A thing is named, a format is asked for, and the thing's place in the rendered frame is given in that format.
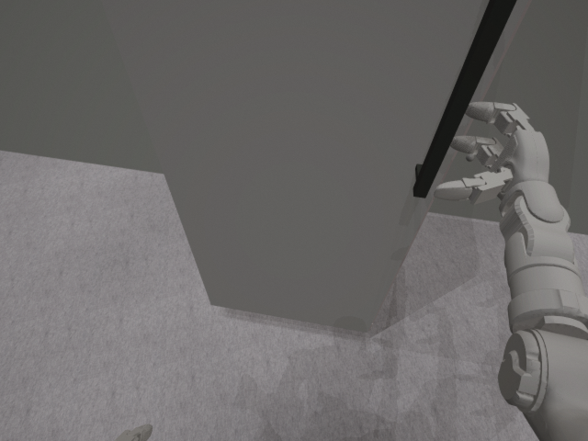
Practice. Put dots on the robot right forearm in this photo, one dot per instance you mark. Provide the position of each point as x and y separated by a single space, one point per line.
542 272

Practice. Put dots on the handle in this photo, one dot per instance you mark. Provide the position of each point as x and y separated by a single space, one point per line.
480 52

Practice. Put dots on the right robot hand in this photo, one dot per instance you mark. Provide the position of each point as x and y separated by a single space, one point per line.
524 158

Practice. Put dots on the right robot upper arm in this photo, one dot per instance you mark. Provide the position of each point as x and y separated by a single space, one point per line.
545 375

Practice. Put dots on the fridge door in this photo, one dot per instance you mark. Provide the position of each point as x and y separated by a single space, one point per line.
288 132

